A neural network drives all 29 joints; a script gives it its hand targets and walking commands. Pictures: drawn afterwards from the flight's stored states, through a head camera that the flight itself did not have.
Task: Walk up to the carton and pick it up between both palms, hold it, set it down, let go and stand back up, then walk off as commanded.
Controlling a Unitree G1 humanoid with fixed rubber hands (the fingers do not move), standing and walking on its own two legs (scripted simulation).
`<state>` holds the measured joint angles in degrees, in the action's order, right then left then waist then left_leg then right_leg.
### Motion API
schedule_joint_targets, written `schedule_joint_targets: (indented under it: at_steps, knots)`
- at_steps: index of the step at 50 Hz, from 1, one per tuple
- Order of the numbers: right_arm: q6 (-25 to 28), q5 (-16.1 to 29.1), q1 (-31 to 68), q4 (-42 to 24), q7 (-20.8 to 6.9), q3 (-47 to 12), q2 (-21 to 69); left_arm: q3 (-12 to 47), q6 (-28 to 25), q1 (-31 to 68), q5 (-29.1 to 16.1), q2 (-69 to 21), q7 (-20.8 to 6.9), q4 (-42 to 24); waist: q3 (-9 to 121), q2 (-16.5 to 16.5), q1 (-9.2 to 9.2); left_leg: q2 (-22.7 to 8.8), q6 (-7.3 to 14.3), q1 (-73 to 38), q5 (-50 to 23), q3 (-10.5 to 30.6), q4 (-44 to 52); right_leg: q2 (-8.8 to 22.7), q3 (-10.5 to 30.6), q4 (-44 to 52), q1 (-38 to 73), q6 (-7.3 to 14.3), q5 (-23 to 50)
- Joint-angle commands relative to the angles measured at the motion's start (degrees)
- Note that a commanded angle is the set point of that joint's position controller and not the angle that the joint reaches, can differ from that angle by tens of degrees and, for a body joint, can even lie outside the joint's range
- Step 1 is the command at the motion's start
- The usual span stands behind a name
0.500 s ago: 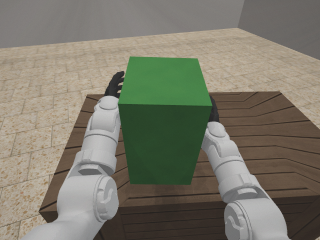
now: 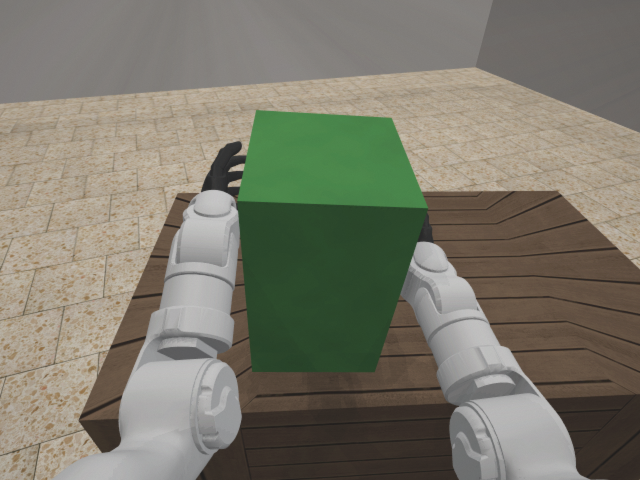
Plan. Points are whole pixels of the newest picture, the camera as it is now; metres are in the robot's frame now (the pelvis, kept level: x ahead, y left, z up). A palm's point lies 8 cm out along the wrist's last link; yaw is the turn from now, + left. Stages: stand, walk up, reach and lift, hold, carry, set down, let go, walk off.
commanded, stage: reach and lift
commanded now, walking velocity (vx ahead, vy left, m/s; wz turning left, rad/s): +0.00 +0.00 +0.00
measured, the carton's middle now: (319, 249) +0.37 +0.00 +0.17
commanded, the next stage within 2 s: hold in 0.26 s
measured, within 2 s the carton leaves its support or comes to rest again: neither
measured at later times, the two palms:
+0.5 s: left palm (198, 190) +0.38 +0.14 +0.24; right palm (410, 228) +0.36 -0.12 +0.20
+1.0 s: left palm (198, 187) +0.38 +0.14 +0.25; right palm (411, 228) +0.36 -0.12 +0.20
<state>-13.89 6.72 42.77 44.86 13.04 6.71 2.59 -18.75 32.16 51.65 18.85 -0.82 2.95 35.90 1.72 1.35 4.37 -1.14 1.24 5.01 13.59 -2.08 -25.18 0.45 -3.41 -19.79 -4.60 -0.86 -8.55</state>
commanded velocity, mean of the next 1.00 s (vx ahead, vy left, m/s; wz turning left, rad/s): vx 0.00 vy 0.00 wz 0.00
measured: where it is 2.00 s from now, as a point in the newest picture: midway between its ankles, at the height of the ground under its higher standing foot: outside the picture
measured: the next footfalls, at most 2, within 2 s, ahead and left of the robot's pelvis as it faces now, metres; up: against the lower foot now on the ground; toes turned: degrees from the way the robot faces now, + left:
none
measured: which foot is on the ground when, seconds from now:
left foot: down 0.00-1.00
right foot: down 0.00-1.00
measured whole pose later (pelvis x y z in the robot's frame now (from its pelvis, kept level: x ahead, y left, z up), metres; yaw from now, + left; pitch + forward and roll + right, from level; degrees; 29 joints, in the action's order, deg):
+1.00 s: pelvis +0.00 +0.00 +0.00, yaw +0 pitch -9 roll -2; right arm -18.2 9.7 43.2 38.9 14.1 3.4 1.7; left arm -18.8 39.6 50.4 21.1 -1.4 0.4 25.1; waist 0.7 2.1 4.4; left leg -1.1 1.2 1.5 13.6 -2.0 -24.3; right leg 0.4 -3.4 -17.7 -0.5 -0.8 -7.9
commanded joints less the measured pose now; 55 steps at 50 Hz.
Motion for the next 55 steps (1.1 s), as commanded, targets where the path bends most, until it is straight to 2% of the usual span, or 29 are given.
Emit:
schedule_joint_targets:
  at_steps: [1, 2, 4, 5, 7, 8, 9, 12, 15, 16, 17, 18, 19, 20, 22, 26, 29, 30, 35, 37, 39, 40, 42, 43, 45, 49, 53, 54, 55]
  knots:
    - [5.7, 6.2, 57.7, -24.3, -6.8, -19.4, 28.9, 18.3, 2.4, 22.6, -4.0, -44.2, -7.1, -4.3, 15.3, -4.0, -2.92, 1.4, -2.2, -4.3, -14.2, 4.4, 7.5, -5.2, -1.4, 6.1, 7.9, 0.7, 1.9]
    - [5.7, 7.0, 58.9, -27.8, -6.2, -22.0, 31.9, 16.9, 2.3, 20.6, -4.0, -43.0, -7.2, -5.4, 17.0, -1.1, -5.21, 2.0, -1.5, -4.4, -15.8, 3.3, 6.5, -5.0, -0.5, 6.4, 9.6, 0.4, 4.2]
    - [5.0, 7.9, 58.7, -26.7, -6.1, -22.5, 30.4, 16.7, 3.4, 18.8, -4.0, -43.0, -7.4, -4.1, 17.2, -1.7, -5.25, 2.1, -1.5, -6.1, -19.8, 4.2, 6.0, -5.2, -0.6, 6.4, 9.0, 0.1, 5.2]
    - [4.8, 8.7, 56.6, -27.5, -5.8, -25.1, 31.3, 17.4, 3.0, 18.4, -3.7, -42.9, -7.4, -8.1, 19.6, -0.6, -5.76, 2.3, -1.8, -7.9, -24.3, 3.6, 5.0, -5.7, -0.7, 6.1, 11.5, -0.1, 9.9]
    - [3.5, 7.5, 52.7, -25.2, -5.0, -22.7, 30.4, 16.1, 3.5, 18.5, -2.5, -41.0, -7.9, -6.4, 15.5, -1.6, -4.16, 3.0, -2.0, -6.0, -21.3, 3.6, 5.4, -5.1, -0.3, 6.7, 11.5, -0.2, 9.2]
    - [3.5, 8.5, 53.1, -27.3, -4.7, -24.5, 29.6, 16.2, 4.5, 13.6, -2.1, -40.4, -8.5, -6.0, 15.3, -0.8, -4.73, 3.3, -1.7, -7.3, -24.1, 3.4, 5.2, -5.2, -0.4, 6.6, 12.8, -0.4, 12.1]
    - [3.1, 8.8, 51.3, -25.2, -4.4, -24.7, 29.2, 16.9, 4.7, 13.7, -2.0, -40.2, -8.8, -7.2, 15.2, -0.7, -4.14, 3.3, -2.0, -7.3, -25.4, 3.4, 5.0, -5.4, -0.5, 6.3, 13.9, -0.8, 14.3]
    - [3.1, 9.8, 51.2, -29.2, -3.7, -25.8, 29.2, 20.2, 5.4, 14.8, -3.8, -41.9, -9.0, -13.0, 17.4, -2.5, -2.41, 3.1, -3.5, -10.7, -31.0, 3.9, 3.6, -6.0, -0.9, 6.4, 13.4, -0.5, 16.0]
    - [2.7, 10.3, 52.1, -32.8, -2.8, -27.0, 30.9, 21.3, 5.5, 15.3, -5.0, -41.3, -9.1, -13.7, 17.3, -2.3, -1.52, 4.0, -3.3, -8.8, -29.2, 3.6, 3.7, -5.3, -0.2, 6.2, 14.3, -0.6, 18.8]
    - [2.3, 9.9, 50.8, -33.1, -2.4, -26.4, 30.3, 20.9, 5.9, 14.4, -5.0, -40.4, -9.8, -12.9, 17.8, 0.2, -0.98, 4.0, -2.6, -8.2, -27.8, 3.6, 3.9, -5.6, -0.5, 6.5, 16.1, -0.9, 18.4]
    - [1.6, 10.1, 51.7, -31.7, -2.5, -25.8, 29.7, 19.7, 7.0, 14.0, -3.5, -40.4, -10.2, -11.1, 14.2, -1.4, -1.64, 4.0, -2.7, -7.3, -24.8, 3.5, 4.8, -5.2, -0.4, 6.7, 14.4, -0.8, 16.3]
    - [1.2, 9.5, 49.5, -28.9, -2.5, -24.2, 29.4, 19.2, 6.7, 16.4, -2.9, -40.1, -10.6, -13.2, 14.4, -1.6, -0.4, 3.9, -2.5, -7.9, -24.7, 3.7, 5.2, -5.1, -0.4, 7.0, 14.9, -0.6, 14.4]
    - [1.0, 9.9, 50.8, -29.9, -2.7, -23.4, 27.6, 18.8, 7.6, 13.6, -2.6, -39.7, -11.1, -11.3, 12.9, -2.1, -0.68, 3.3, -2.4, -7.4, -24.0, 3.9, 6.0, -5.5, -0.6, 7.8, 14.0, 0.0, 12.1]
    - [-0.3, 8.5, 49.6, -25.5, -3.0, -22.8, 27.4, 16.6, 7.9, 14.9, -1.7, -37.8, -11.5, -9.1, 8.8, -0.9, -1.09, 3.3, -1.5, -5.5, -17.3, 3.5, 7.1, -4.7, -0.1, 8.3, 12.6, 0.1, 7.8]
    - [-0.7, 8.1, 48.8, -23.0, -3.5, -19.3, 26.6, 16.4, 8.2, 18.6, -0.7, -38.5, -11.8, -9.3, 6.4, -2.7, -0.41, 2.7, -1.7, -1.9, -13.3, 3.5, 8.9, -4.8, -0.5, 7.7, 12.6, 0.4, 4.5]
    - [0.5, 8.1, 54.8, -27.3, -4.7, -19.2, 28.5, 16.7, 7.8, 23.1, -2.9, -40.1, -11.8, -11.6, 8.3, -3.9, -0.56, 1.7, -1.4, 0.2, -9.4, 3.9, 10.1, -5.2, -1.1, 6.2, 12.9, 0.0, 2.4]
    - [0.4, 7.1, 54.1, -23.3, -5.1, -18.2, 28.6, 14.8, 7.7, 24.0, -1.7, -38.4, -12.1, -9.1, 6.9, -2.7, -1.15, 1.9, -0.6, 2.4, -2.0, 3.0, 11.9, -4.9, -1.2, 6.4, 13.9, 0.1, -1.2]
    - [1.1, 7.0, 55.0, -24.7, -5.3, -18.6, 29.5, 16.1, 7.7, 23.6, -1.4, -40.2, -11.8, -10.2, 7.4, -4.3, -1.17, 1.5, -0.9, 2.3, -4.3, 3.4, 12.1, -5.2, -1.6, 5.8, 14.2, 0.0, 0.8]
    - [0.5, 6.7, 55.1, -24.5, -5.2, -17.4, 28.2, 16.0, 8.4, 23.3, -1.9, -39.9, -12.3, -7.7, 6.4, -3.3, -0.4, 1.2, 0.1, 4.4, 0.4, 3.0, 12.8, -5.0, -1.3, 5.9, 14.2, 0.0, -1.4]
    - [0.8, 7.7, 54.9, -26.9, -5.2, -19.5, 28.7, 16.7, 8.6, 21.9, -1.9, -40.9, -12.1, -9.9, 9.3, -3.6, -0.76, 1.0, -0.3, 2.3, -5.7, 3.6, 11.6, -5.5, -1.8, 5.0, 15.8, -0.2, 3.1]
    - [0.3, 6.8, 56.4, -25.8, -5.1, -18.6, 28.5, 15.8, 9.1, 22.4, -1.3, -39.2, -12.4, -8.2, 7.8, -3.3, -0.77, 1.9, -0.2, 3.1, -1.6, 2.7, 12.0, -5.1, -1.6, 6.3, 14.6, -0.2, -0.9]
    - [0.5, 7.4, 56.2, -27.6, -5.2, -19.2, 28.1, 16.5, 9.4, 21.4, -1.3, -39.6, -12.3, -9.7, 8.4, -5.1, -0.82, 1.3, -0.2, 2.4, -3.8, 3.1, 11.9, -5.4, -1.4, 5.5, 14.7, 0.0, 1.5]
    - [0.2, 9.0, 56.5, -26.9, -4.8, -21.1, 29.3, 17.5, 9.1, 22.9, -2.3, -39.9, -12.1, -12.2, 10.0, -4.0, -1.64, 2.2, -1.2, -0.2, -8.8, 2.5, 10.3, -5.4, -1.4, 6.1, 14.7, -0.3, 2.9]
    - [0.3, 8.7, 56.0, -26.1, -4.6, -20.9, 29.1, 18.2, 9.1, 23.1, -2.4, -40.4, -11.9, -12.4, 10.5, -3.6, -0.7, 2.2, -1.5, -1.7, -9.9, 2.8, 9.8, -5.4, -1.5, 6.3, 14.4, 0.0, 2.9]
    - [0.4, 10.1, 55.3, -29.5, -4.1, -22.9, 30.3, 18.3, 9.3, 21.0, -2.2, -40.2, -11.8, -14.8, 11.6, -3.3, -1.6, 2.8, -1.9, -3.4, -15.7, 2.4, 7.9, -5.3, -0.4, 6.6, 15.3, 0.2, 6.9]
    - [-0.6, 10.1, 52.1, -29.0, -3.2, -23.3, 30.0, 19.5, 10.3, 20.0, -2.4, -41.2, -12.4, -16.2, 11.2, -3.7, 0.11, 3.1, -2.2, -4.1, -16.7, 2.8, 7.7, -5.4, -0.6, 6.6, 15.8, -0.1, 7.8]
    - [-1.1, 12.0, 52.3, -33.3, -2.2, -25.4, 31.4, 20.9, 10.0, 19.7, -3.8, -40.7, -12.0, -18.9, 14.1, -3.6, 0.17, 3.8, -2.4, -4.6, -18.4, 2.7, 6.4, -5.3, -0.1, 6.6, 17.4, -0.4, 11.5]
    - [-1.0, 11.3, 54.7, -34.1, -2.2, -26.4, 31.8, 19.9, 10.2, 19.6, -2.7, -40.1, -12.1, -17.8, 14.4, -1.8, -1.34, 4.0, -2.0, -4.1, -17.5, 2.2, 7.0, -5.5, -0.3, 6.5, 17.0, -0.4, 9.6]
    - [-1.6, 11.4, 53.8, -32.4, -2.1, -25.3, 31.1, 20.2, 10.8, 18.4, -2.4, -40.2, -12.3, -16.9, 12.0, -3.2, -0.24, 3.9, -2.2, -4.3, -18.0, 2.3, 6.5, -5.1, 0.1, 6.7, 15.7, -0.2, 10.0]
